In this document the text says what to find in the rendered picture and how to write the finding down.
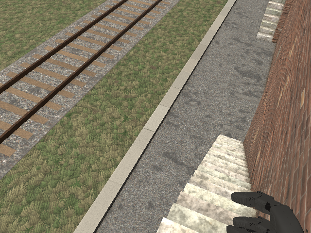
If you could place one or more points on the right robot hand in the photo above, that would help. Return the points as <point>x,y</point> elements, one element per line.
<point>282,218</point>

